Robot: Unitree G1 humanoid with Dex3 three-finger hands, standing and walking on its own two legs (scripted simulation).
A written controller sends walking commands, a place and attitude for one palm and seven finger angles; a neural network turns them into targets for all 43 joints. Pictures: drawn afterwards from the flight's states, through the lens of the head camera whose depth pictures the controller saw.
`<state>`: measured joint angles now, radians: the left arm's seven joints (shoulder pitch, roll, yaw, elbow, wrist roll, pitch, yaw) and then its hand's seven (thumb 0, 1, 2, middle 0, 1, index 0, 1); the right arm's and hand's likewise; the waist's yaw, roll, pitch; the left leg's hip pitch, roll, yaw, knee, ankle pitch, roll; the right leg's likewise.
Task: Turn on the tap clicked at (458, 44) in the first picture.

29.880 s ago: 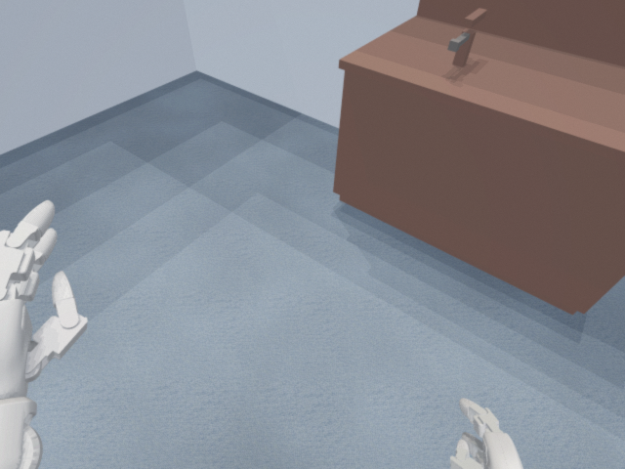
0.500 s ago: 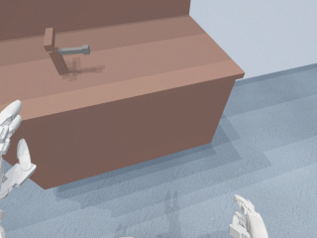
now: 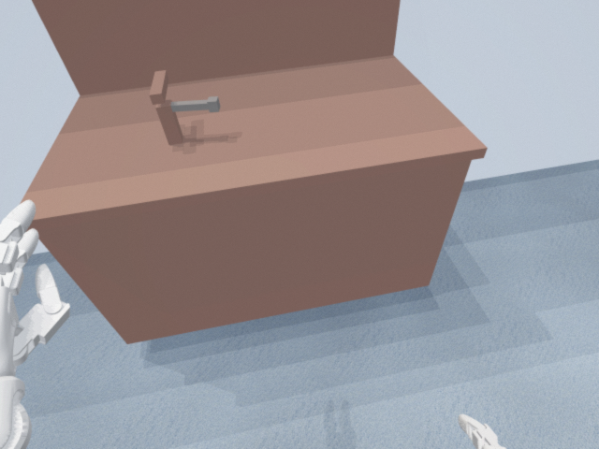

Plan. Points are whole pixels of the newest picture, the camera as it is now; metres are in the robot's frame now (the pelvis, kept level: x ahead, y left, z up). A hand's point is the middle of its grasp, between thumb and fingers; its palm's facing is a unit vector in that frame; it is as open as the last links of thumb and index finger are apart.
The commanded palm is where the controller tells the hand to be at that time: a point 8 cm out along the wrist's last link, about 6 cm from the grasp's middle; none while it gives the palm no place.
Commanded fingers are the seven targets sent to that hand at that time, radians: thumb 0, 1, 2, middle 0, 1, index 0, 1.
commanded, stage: stop stepping back and stand still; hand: left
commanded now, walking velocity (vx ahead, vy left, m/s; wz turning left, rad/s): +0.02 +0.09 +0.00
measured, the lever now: (213, 104) +0.87 +0.27 +0.06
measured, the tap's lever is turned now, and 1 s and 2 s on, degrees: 80 80 80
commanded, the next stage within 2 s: stand and check the lever's angle in 0.16 s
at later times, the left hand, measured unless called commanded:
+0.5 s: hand (88, 293) +0.24 +0.25 +0.16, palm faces +0.38 -0.85 -0.36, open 7.4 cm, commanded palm +0.18 +0.30 +0.19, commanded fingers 0.00 0.90 0.90 -0.20 -0.30 -0.20 -0.30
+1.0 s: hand (58, 276) +0.26 +0.28 +0.17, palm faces +0.37 -0.86 -0.36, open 7.4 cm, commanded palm +0.20 +0.32 +0.19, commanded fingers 0.00 0.90 0.90 -0.20 -0.30 -0.20 -0.30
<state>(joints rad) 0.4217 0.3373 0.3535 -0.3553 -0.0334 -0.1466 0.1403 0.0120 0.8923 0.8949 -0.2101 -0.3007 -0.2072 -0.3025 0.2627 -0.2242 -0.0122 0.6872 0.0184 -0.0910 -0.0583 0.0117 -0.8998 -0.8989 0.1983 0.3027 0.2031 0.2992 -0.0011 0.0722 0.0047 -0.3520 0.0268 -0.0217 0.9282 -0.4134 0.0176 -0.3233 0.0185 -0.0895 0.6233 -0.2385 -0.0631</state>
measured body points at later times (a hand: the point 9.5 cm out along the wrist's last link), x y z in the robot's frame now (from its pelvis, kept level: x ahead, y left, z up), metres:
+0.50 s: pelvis +0.03 +0.01 +0.01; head +0.04 +0.00 +0.46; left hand +0.22 +0.29 +0.18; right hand +0.20 -0.22 -0.08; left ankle +0.03 +0.14 -0.72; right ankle +0.04 -0.08 -0.72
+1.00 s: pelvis +0.04 +0.04 +0.02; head +0.06 +0.05 +0.47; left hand +0.23 +0.33 +0.19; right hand +0.22 -0.18 -0.06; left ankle +0.03 +0.14 -0.72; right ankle +0.04 -0.08 -0.72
